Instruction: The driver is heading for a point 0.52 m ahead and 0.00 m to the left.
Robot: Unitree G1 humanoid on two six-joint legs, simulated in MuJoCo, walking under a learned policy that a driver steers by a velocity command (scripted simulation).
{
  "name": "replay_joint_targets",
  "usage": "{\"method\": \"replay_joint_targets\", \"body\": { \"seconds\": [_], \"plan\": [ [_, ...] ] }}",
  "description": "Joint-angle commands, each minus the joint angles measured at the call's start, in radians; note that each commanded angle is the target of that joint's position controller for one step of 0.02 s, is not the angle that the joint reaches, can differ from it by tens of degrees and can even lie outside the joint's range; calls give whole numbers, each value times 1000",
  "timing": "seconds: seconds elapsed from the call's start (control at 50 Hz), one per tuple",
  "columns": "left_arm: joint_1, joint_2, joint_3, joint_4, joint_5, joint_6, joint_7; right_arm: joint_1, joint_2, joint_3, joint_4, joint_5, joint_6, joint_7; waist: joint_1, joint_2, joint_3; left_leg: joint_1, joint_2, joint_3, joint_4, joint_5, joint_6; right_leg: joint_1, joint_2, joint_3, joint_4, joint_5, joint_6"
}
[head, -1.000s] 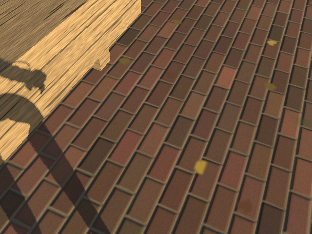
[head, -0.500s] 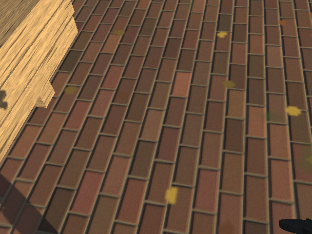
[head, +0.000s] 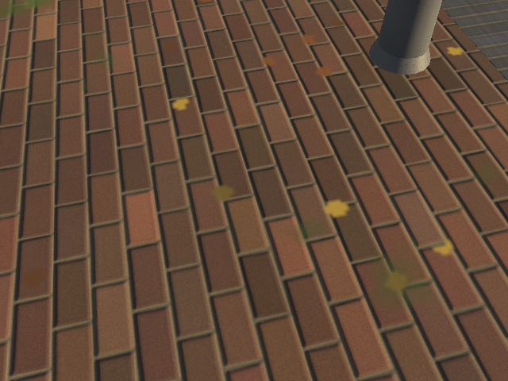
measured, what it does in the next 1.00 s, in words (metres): walks ahead: right foot, then left foot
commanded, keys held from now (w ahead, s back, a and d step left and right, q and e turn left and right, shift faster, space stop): w+e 0.10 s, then w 0.12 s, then w+q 0.28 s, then no key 0.50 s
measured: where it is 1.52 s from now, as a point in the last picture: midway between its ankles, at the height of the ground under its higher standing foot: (278, 351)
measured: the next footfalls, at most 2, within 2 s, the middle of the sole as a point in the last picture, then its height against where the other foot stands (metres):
right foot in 0.18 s outside the picture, level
left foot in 0.68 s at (230, 336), level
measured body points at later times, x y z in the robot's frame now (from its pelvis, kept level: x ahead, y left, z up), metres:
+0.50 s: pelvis +0.28 -0.07 +0.00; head +0.31 -0.08 +0.45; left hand +0.38 +0.20 -0.10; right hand +0.41 -0.35 -0.11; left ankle +0.45 +0.10 -0.67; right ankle +0.23 -0.15 -0.74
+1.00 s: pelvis +0.48 -0.04 -0.01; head +0.51 -0.04 +0.44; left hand +0.58 +0.24 -0.14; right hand +0.62 -0.29 -0.13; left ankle +0.55 +0.05 -0.74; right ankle +0.51 -0.20 -0.73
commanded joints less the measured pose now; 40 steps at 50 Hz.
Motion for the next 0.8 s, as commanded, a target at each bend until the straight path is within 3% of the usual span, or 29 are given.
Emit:
{"method": "replay_joint_targets", "body": {
  "seconds": [0.02,0.08,0.12,0.14,0.16,0.18,0.2,0.22,0.24,0.26,0.28,0.32,0.36,0.42,0.5,0.54,0.6,0.64,0.66,0.68,0.7,0.72,0.74,0.76,0.8],
  "plan": [
    [-57,16,-5,-74,1,-18,-21,-87,-163,-31,-75,8,-11,-4,16,89,13,-34,258,-67,-116,282,148,57,-1,-32,-144,133,-12],
    [-127,27,-2,-109,-3,-16,-37,-41,-196,-40,-54,24,7,-4,1,93,37,56,291,-31,-88,326,126,56,16,-65,-231,92,-42],
    [-118,50,10,-122,5,-13,-41,-28,-223,-48,-47,36,20,-6,27,106,16,105,304,-3,2,564,110,122,63,-103,-263,-9,-78],
    [-68,71,23,-116,11,-10,-39,-25,-238,-51,-44,42,27,-8,66,119,-24,115,302,12,98,728,101,211,102,-128,-274,-59,-101],
    [65,105,46,-81,12,-7,-34,-35,-234,-47,-43,45,34,-10,151,106,-94,77,279,44,271,824,81,396,148,-150,-329,-28,-133],
    [239,163,77,-29,7,0,-18,-17,-193,-28,-44,29,33,-14,230,65,-184,-88,241,60,505,708,47,683,147,-99,-341,17,-166],
    [287,284,97,-18,1,0,-1,61,-69,16,-93,-16,19,-4,163,-204,-277,-519,101,60,901,-33,-21,1036,-128,384,-383,-80,-308],
    [299,242,75,-49,2,-17,-10,56,-94,23,-84,1,-9,7,179,-170,-464,-632,11,-172,1082,-369,-27,1106,-262,770,-556,-206,-409],
    [263,171,52,-35,16,-31,-20,-51,-176,-3,-102,51,-19,16,206,-71,-340,-717,67,-216,1121,-298,-13,1025,-240,619,-585,-189,-343],
    [209,153,44,-29,17,-40,-21,-97,-159,5,-117,59,-25,16,180,-56,-221,-723,112,-202,1065,-221,1,882,-205,466,-584,-100,-306],
    [146,119,34,-24,19,-44,-20,-109,-146,7,-105,41,-23,9,143,-6,-156,-684,154,-200,993,-152,2,754,-166,350,-590,-1,-273],
    [86,77,18,-23,34,-59,-17,-55,-137,3,-76,32,3,10,85,-34,-118,-560,189,-215,928,-64,-9,596,-123,223,-654,107,-250],
    [79,77,20,-1,33,-79,-14,-25,-102,8,-55,31,29,8,66,-19,-99,-539,188,-213,889,-17,-28,544,-119,142,-710,156,-256],
    [96,84,25,38,44,-94,-2,-99,-81,10,-73,29,44,0,83,-1,-30,-628,171,-250,762,117,-52,546,-108,29,-761,167,-235],
    [96,94,26,68,41,-95,9,-179,-56,17,-95,24,32,16,112,-5,7,-613,133,-217,519,335,-48,574,-86,-101,-790,155,-187],
    [120,97,25,96,34,-87,15,-250,-32,28,-125,9,25,26,135,16,45,-575,113,-177,405,371,-38,575,-86,-138,-768,272,-181],
    [157,114,30,141,20,-62,23,-275,-31,30,-152,0,15,47,136,-5,23,-538,76,-146,312,322,-9,669,-116,-140,-673,464,-171],
    [136,134,35,153,10,-48,30,-217,-67,18,-146,-4,12,54,93,-38,-24,-477,41,-134,280,238,23,736,-129,-122,-574,613,-148],
    [114,141,37,157,6,-41,35,-139,-92,5,-123,-9,11,53,46,-44,-71,-385,11,-115,251,234,41,749,-113,-127,-478,696,-125],
    [111,130,32,160,9,-36,37,-36,-130,-14,-92,-11,8,44,-8,-16,-135,-230,-12,-106,188,354,64,724,-63,-160,-314,692,-85],
    [154,93,16,144,36,-41,39,53,-206,-29,-80,-20,12,27,-23,93,-263,40,131,-257,261,816,113,561,-1,-177,-70,392,-31],
    [333,-26,-26,159,48,-47,17,39,-231,-20,-77,-35,21,17,79,307,-430,390,415,-621,318,1099,349,224,151,-108,305,-535,42],
    [307,53,-11,206,17,-49,9,64,-150,-3,-87,-17,27,20,7,183,-555,376,413,-681,267,988,382,220,153,92,394,-613,45],
    [193,103,3,173,-15,-44,7,-11,-136,2,-95,-4,31,22,2,153,-413,271,366,-557,217,853,339,151,107,82,394,-577,39],
    [95,90,5,162,10,-19,33,-140,-69,22,-100,4,38,16,46,72,-205,-2,298,-448,130,608,266,138,44,35,260,-459,47]
  ]
}}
